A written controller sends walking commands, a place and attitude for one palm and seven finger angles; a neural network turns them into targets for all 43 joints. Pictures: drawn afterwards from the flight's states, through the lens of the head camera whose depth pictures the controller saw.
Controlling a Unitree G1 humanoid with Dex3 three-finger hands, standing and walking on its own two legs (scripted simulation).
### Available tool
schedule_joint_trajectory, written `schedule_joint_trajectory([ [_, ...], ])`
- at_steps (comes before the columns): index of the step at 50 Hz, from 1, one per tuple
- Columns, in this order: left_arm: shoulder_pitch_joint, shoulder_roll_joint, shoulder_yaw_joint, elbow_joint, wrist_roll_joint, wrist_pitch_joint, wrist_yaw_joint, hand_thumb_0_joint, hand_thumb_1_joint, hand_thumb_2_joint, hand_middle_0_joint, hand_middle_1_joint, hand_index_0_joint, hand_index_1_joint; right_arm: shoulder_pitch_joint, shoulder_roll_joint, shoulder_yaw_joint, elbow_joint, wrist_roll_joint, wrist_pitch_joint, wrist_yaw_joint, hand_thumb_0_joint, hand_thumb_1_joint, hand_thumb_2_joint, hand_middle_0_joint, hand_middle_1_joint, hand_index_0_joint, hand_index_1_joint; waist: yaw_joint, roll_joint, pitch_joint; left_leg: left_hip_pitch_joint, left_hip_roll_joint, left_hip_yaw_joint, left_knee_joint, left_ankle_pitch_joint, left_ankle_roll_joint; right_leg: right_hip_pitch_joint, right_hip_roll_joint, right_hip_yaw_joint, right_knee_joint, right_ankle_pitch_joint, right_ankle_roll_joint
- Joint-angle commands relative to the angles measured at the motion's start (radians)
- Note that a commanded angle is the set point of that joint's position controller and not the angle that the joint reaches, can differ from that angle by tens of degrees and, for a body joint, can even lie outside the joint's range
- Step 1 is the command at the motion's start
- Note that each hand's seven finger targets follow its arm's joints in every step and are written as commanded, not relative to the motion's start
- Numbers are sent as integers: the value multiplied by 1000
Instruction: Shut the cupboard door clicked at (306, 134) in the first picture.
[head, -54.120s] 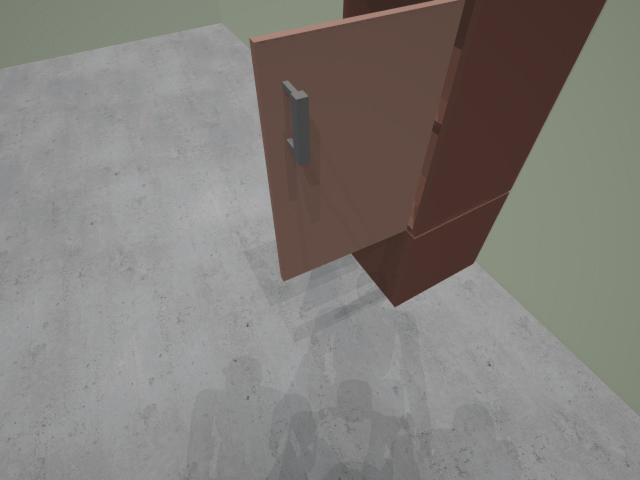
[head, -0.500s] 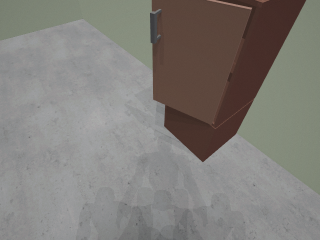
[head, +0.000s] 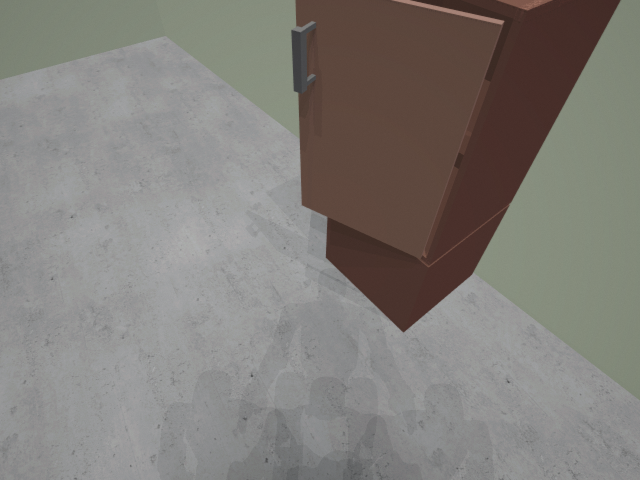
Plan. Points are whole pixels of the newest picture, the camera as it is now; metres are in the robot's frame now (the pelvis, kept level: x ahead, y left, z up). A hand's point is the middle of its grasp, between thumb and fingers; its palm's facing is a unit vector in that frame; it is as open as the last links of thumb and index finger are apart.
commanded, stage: walk to a spot facing it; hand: left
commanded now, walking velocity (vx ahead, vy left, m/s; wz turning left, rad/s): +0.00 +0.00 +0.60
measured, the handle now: (305, 57) +0.86 +0.07 +0.12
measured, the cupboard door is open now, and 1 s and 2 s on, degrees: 19 19 19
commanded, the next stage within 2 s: none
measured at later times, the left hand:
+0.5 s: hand out of the picture +0.03 +0.26 -0.18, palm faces +0.28 -0.92 -0.27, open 7.4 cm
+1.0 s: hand out of the picture -0.04 +0.17 -0.17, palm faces +0.58 -0.76 -0.28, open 7.4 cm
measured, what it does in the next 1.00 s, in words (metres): steps on the spot, turning left: right foot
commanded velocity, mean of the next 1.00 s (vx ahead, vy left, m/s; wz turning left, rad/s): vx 0.00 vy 0.00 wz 0.60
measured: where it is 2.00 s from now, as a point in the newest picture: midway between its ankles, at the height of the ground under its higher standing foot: outside the picture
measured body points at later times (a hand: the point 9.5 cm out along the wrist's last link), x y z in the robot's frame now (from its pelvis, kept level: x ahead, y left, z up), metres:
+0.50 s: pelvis +0.00 +0.03 -0.02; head +0.06 +0.05 +0.43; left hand +0.02 +0.31 -0.16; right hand +0.11 -0.21 -0.16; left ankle +0.05 +0.12 -0.74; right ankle +0.02 -0.13 -0.68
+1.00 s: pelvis +0.04 -0.02 -0.01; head +0.10 +0.02 +0.44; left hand -0.07 +0.21 -0.15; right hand +0.27 -0.17 -0.15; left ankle -0.04 +0.10 -0.69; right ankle +0.06 -0.13 -0.74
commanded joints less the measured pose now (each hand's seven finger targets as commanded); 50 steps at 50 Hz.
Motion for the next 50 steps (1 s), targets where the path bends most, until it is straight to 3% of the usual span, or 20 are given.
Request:
schedule_joint_trajectory([
  [1,114,130,44,-28,-3,13,16,0,900,900,-200,-300,-200,-300,71,-90,-22,-41,0,1,-9,0,-900,-900,200,300,200,300,16,-3,-28,1,123,-117,77,335,-2,-34,-180,35,59,466,3],
  [4,131,159,66,-57,1,20,19,0,900,900,-200,-300,-200,-300,48,-92,-33,-79,-1,12,-6,0,-900,-900,200,300,200,300,38,-84,-16,-150,79,-69,237,166,-20,29,-259,57,87,619,-53],
  [7,111,174,79,-92,17,22,21,0,900,900,-200,-300,-200,-300,2,-82,-57,-130,-7,35,-2,0,-900,-900,200,300,200,300,43,-132,56,-330,63,-23,569,-366,-42,48,-413,103,80,872,-167],
  [10,35,201,91,-148,21,21,21,0,900,900,-200,-300,-200,-300,-12,-75,-61,-172,-1,44,11,0,-900,-900,200,300,200,300,5,-87,121,-316,95,-6,505,-382,-47,-1,-395,14,127,876,-148],
  [13,12,223,99,-181,5,18,9,0,900,900,-200,-300,-200,-300,119,-71,-64,-162,-9,41,19,0,-900,-900,200,300,200,300,-57,-69,42,-94,22,92,264,-106,-28,-75,-302,-115,358,883,-47],
  [14,11,211,97,-191,-1,19,2,0,900,900,-200,-300,-200,-300,199,-104,-75,-149,-13,37,21,0,-900,-900,200,300,200,300,-89,12,-2,51,56,12,168,123,7,-195,-262,-150,523,716,2],
  [15,42,158,90,-222,-17,24,-4,0,900,900,-200,-300,-200,-300,249,-190,-93,-160,-24,27,17,0,-900,-900,200,300,200,300,-92,287,-55,144,292,-388,59,473,153,-411,-123,-172,787,171,74],
  [16,-20,131,76,-268,-14,27,-2,0,900,900,-200,-300,-200,-300,267,-240,-103,-157,-11,26,10,0,-900,-900,200,300,200,300,-94,304,-96,90,419,-620,-63,495,254,-453,-51,-38,928,-351,67],
  [18,-40,142,89,-276,3,42,-3,0,900,900,-200,-300,-200,-300,136,-224,-106,-206,-16,26,13,0,-900,-900,200,300,200,300,-41,121,-6,-140,368,-542,-161,-285,184,-428,-112,38,880,-270,52],
  [19,-61,141,88,-272,11,46,-11,0,900,900,-200,-300,-200,-300,90,-215,-98,-227,-24,24,11,0,-900,-900,200,300,200,300,-23,101,25,-215,318,-535,-181,-377,148,-430,-108,42,855,-198,55],
  [23,-27,117,87,-268,13,46,-20,0,900,900,-200,-300,-200,-300,57,-216,-101,-245,-23,21,6,0,-900,-900,200,300,200,300,-5,79,-37,-144,244,-439,-154,-263,123,-444,-75,28,708,-108,78],
  [28,-42,119,82,-297,15,43,-18,0,900,900,-200,-300,-200,-300,71,-228,-116,-254,-21,30,14,0,-900,-900,200,300,200,300,-18,117,-105,-44,220,-454,-117,-164,126,-449,-37,24,561,-109,92],
  [34,83,171,90,-285,11,31,-9,0,900,900,-200,-300,-200,-300,-4,-205,-125,-292,-9,43,23,0,-900,-900,200,300,200,300,43,160,-130,-152,120,-439,-16,-77,57,-155,0,14,125,14,77],
  [35,110,213,102,-284,18,27,-4,0,900,900,-200,-300,-200,-300,-9,-155,-124,-300,1,45,28,0,-900,-900,200,300,200,300,53,42,-134,-269,47,-364,99,-181,2,-58,-114,118,-13,-30,37],
  [36,95,295,117,-298,33,21,1,0,900,900,-200,-300,-200,-300,-13,-97,-119,-318,6,41,30,0,-900,-900,200,300,200,300,57,-213,-81,-434,-90,-170,373,-339,-77,-63,-385,444,-136,-148,-73],
  [37,-1,281,99,-317,25,21,6,0,900,900,-200,-300,-200,-300,-31,-142,-124,-314,-11,40,33,0,-900,-900,200,300,200,300,36,-173,-6,-430,-51,-141,646,-409,-76,-225,-501,466,-138,-24,-137],
  [39,-100,193,88,-342,21,10,14,0,900,900,-200,-300,-200,-300,32,-123,-125,-296,-16,50,39,0,-900,-900,200,300,200,300,-39,-139,-8,-412,-4,-159,823,-335,-70,-257,-405,316,-53,203,-132],
  [42,-39,182,85,-329,17,0,12,0,900,900,-200,-300,-200,-300,-6,-104,-101,-310,-8,46,53,0,-900,-900,200,300,200,300,-15,-131,-45,-425,33,-70,757,-279,-97,-56,-326,74,104,669,-93],
  [46,98,216,100,-293,18,3,11,0,900,900,-200,-300,-200,-300,-118,-83,-80,-344,-4,47,56,0,-900,-900,200,300,200,300,54,-145,-60,-378,38,0,568,-289,-95,49,-336,25,149,813,-72],
  [50,113,231,111,-291,22,8,4,0,900,900,-200,-300,-200,-300,-136,-84,-73,-351,1,45,58,0,-900,-900,200,300,200,300,62,-227,-55,-274,39,42,410,-292,-76,22,-355,-20,174,820,-67],
])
